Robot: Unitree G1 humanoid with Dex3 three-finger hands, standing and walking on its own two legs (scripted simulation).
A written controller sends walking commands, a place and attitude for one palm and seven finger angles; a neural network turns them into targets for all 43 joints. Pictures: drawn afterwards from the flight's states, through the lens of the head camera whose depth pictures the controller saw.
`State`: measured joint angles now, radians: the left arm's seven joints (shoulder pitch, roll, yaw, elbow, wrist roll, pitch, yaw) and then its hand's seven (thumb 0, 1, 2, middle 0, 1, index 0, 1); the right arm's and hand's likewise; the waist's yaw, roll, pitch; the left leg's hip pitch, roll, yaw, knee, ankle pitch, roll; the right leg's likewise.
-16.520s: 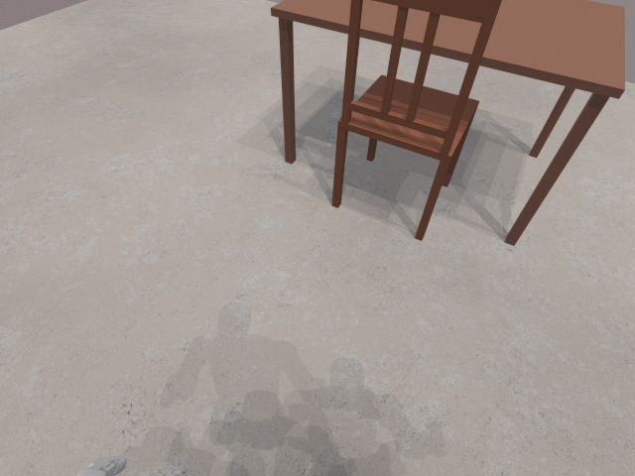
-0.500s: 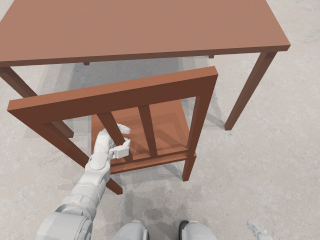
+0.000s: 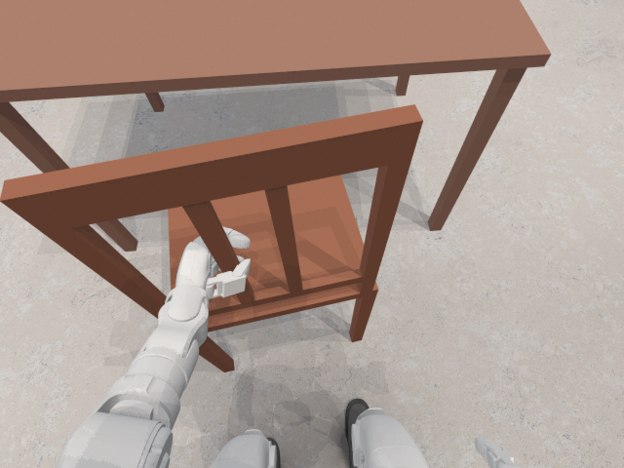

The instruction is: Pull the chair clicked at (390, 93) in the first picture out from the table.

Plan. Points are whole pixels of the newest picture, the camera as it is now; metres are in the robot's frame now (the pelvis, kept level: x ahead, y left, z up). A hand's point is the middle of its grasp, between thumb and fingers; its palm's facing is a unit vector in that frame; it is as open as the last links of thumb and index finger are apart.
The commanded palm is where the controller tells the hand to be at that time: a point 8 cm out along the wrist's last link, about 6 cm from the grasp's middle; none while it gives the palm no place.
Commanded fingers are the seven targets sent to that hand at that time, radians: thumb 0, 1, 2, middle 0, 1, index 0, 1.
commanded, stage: step backward, pulling the chair out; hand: left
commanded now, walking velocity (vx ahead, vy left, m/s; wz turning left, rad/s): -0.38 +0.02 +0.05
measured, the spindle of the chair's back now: (227, 259) +0.40 +0.13 -0.06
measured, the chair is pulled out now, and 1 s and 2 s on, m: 0.24 0.34 0.41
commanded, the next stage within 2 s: none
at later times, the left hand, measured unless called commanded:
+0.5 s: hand (230, 305) +0.32 +0.12 -0.05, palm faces -0.02 -0.98 -0.19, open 5.8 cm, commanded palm +0.32 +0.17 -0.05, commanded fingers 0.00 0.90 0.90 -0.50 -1.45 -0.50 -1.45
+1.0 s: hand (223, 345) +0.27 +0.12 -0.05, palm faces -0.02 -0.98 -0.21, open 5.8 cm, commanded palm +0.27 +0.17 -0.05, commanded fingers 0.00 0.90 0.90 -0.50 -1.45 -0.50 -1.45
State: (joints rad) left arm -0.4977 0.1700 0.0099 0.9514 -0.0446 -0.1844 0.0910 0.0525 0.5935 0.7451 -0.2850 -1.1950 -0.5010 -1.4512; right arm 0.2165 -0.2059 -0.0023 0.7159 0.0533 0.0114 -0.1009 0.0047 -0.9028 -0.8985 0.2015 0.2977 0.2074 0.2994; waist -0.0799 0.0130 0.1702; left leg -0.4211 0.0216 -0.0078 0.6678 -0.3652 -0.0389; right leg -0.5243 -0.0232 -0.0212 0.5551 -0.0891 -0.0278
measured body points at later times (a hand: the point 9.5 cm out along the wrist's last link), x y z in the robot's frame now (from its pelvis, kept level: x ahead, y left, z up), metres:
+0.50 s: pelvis -0.05 +0.00 +0.00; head +0.04 -0.01 +0.44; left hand +0.32 +0.17 -0.04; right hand +0.05 -0.27 -0.13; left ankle -0.04 +0.14 -0.72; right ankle +0.08 -0.11 -0.72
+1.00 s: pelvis -0.10 -0.01 +0.00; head -0.01 -0.02 +0.44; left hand +0.27 +0.17 -0.04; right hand -0.01 -0.26 -0.14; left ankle -0.06 +0.14 -0.72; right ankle -0.02 -0.12 -0.72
